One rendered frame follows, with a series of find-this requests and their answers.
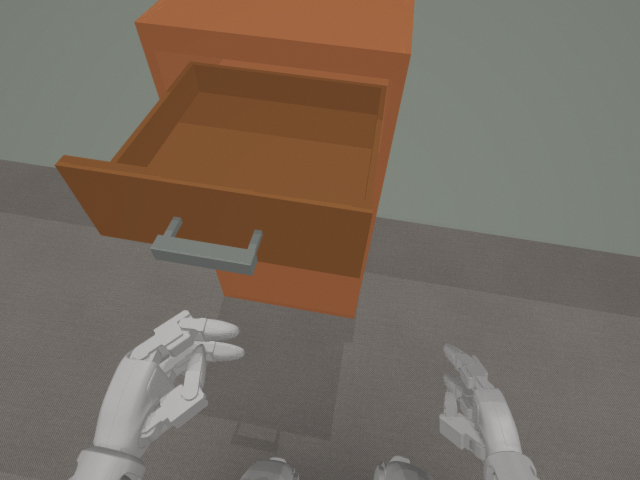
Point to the right robot hand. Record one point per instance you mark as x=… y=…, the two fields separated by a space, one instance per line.
x=484 y=407

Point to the drawer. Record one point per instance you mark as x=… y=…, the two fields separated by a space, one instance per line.
x=231 y=150

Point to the handle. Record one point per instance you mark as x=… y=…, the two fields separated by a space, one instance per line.
x=207 y=255

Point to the left robot forearm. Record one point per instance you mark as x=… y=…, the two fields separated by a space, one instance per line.
x=97 y=463

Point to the cabinet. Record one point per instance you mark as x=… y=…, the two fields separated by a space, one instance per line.
x=367 y=41

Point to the right robot shin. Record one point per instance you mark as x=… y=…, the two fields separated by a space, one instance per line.
x=400 y=458

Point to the robot left thigh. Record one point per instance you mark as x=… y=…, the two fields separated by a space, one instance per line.
x=270 y=470

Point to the left robot hand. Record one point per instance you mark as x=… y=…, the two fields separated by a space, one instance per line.
x=127 y=421

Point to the right robot forearm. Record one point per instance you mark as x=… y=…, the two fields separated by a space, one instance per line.
x=509 y=465

